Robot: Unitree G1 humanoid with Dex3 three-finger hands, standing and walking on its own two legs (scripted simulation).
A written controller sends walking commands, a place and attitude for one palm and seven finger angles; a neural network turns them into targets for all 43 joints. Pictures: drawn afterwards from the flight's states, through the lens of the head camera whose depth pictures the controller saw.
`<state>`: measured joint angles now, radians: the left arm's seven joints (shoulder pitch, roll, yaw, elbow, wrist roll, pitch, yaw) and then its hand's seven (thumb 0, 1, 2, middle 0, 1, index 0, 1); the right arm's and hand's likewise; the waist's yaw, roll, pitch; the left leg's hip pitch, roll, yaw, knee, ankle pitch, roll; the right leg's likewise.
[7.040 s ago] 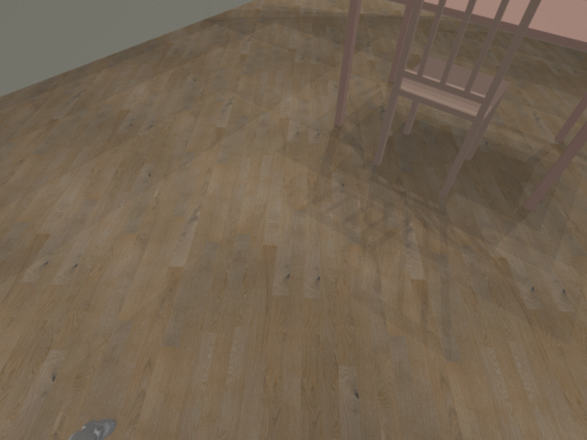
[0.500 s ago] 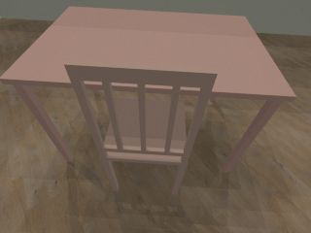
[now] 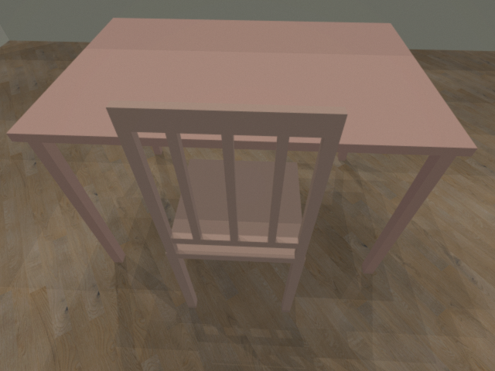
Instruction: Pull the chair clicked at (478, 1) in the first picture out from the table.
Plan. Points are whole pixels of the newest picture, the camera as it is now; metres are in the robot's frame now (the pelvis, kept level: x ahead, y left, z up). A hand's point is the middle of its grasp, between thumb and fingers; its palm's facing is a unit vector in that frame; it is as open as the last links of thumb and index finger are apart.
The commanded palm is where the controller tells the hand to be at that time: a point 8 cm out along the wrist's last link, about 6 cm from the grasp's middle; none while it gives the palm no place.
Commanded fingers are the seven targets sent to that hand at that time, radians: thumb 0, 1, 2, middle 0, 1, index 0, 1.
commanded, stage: come to a stop and stand still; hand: left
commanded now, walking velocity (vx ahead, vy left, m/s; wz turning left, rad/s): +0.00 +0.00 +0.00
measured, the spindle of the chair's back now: (231, 195) +0.49 +0.07 -0.05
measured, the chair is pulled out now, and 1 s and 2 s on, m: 0.00 0.00 0.00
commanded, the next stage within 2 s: look again from close up in 0.44 s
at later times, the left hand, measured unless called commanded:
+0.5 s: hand out of the picture +0.00 +0.15 -0.17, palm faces +0.02 -0.98 -0.19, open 7.3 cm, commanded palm none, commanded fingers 0.00 0.90 0.90 -0.20 -0.30 -0.20 -0.30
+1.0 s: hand out of the picture -0.01 +0.14 -0.17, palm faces +0.04 -0.98 -0.18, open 7.3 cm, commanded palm none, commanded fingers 0.00 0.90 0.90 -0.20 -0.30 -0.20 -0.30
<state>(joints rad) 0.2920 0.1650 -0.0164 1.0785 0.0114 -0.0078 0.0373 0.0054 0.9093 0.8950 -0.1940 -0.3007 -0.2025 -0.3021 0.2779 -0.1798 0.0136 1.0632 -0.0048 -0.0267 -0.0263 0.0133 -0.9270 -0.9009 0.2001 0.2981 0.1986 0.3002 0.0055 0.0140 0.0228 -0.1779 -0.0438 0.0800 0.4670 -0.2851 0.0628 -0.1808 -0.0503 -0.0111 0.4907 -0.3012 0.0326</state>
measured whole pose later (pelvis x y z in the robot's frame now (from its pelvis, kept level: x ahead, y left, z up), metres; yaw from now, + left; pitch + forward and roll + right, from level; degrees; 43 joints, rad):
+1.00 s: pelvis +0.01 -0.02 +0.00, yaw +1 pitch +0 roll +1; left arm 0.30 0.14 -0.02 1.11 0.01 -0.02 0.04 0.00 0.91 0.89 -0.19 -0.30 -0.20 -0.30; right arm 0.28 -0.14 0.02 1.14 0.00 -0.03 -0.04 0.01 -0.92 -0.90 0.20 0.30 0.20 0.30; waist 0.01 -0.01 0.04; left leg -0.14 -0.03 0.06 0.40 -0.26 0.03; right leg -0.14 -0.03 -0.03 0.44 -0.29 0.01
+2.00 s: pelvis +0.03 -0.03 +0.00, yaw +1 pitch +1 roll +1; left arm 0.27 0.18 0.00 1.05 0.01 -0.01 0.05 0.01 0.92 0.89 -0.20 -0.30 -0.20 -0.30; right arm 0.23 -0.16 -0.02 1.07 0.00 -0.02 -0.04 0.02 -0.92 -0.90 0.20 0.30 0.20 0.30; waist 0.02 -0.02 0.06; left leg -0.15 -0.03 0.05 0.44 -0.30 0.02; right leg -0.17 -0.03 -0.04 0.51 -0.36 -0.01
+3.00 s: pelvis -0.03 +0.00 +0.00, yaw +1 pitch -1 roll +0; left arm 0.31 0.16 -0.02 1.12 0.02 -0.01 0.05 0.01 0.91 0.89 -0.19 -0.30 -0.20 -0.30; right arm 0.25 -0.15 -0.01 1.15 0.00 -0.01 -0.01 0.01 -0.92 -0.90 0.20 0.30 0.20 0.30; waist 0.01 -0.01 0.05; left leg -0.18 -0.06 0.07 0.41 -0.21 0.07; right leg -0.19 -0.06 -0.03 0.45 -0.24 0.04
